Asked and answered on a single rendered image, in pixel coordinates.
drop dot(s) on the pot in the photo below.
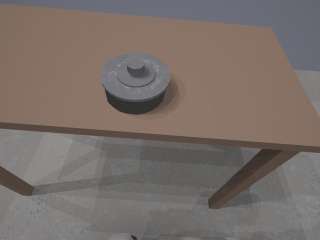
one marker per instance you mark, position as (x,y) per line
(134,108)

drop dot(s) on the lid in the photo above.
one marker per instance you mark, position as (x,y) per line
(119,83)

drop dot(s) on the table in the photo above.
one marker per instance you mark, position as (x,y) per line
(230,85)

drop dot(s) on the knob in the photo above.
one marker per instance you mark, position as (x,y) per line
(135,66)

